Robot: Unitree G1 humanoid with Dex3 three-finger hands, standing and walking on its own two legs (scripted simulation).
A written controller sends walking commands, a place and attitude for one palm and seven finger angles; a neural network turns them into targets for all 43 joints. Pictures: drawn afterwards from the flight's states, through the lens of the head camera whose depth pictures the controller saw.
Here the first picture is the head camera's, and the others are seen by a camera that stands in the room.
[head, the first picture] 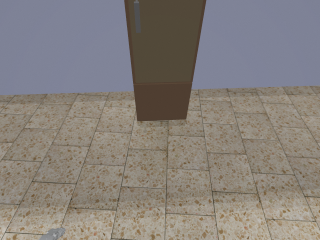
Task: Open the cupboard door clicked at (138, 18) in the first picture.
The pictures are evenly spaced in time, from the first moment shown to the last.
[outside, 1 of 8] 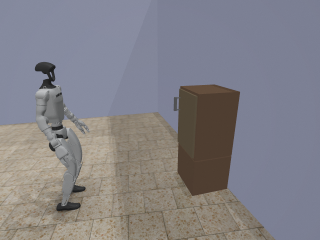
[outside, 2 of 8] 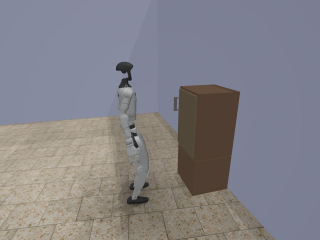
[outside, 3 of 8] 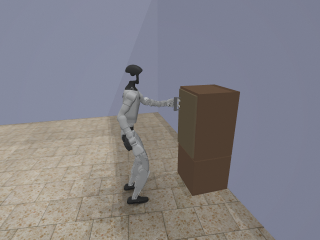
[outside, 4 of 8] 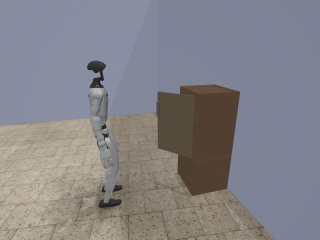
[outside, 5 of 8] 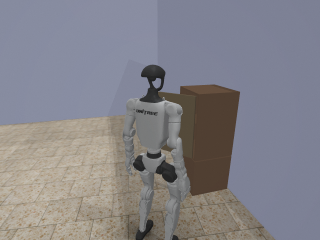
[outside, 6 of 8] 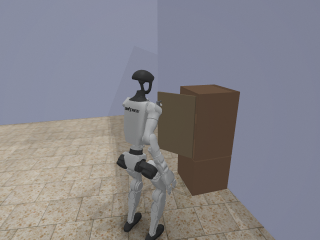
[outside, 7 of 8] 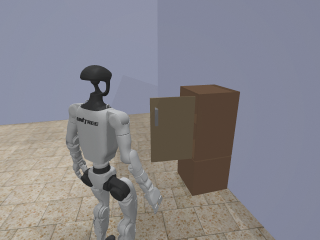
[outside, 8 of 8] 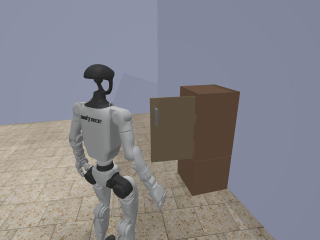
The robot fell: no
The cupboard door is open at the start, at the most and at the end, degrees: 0 88 84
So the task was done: yes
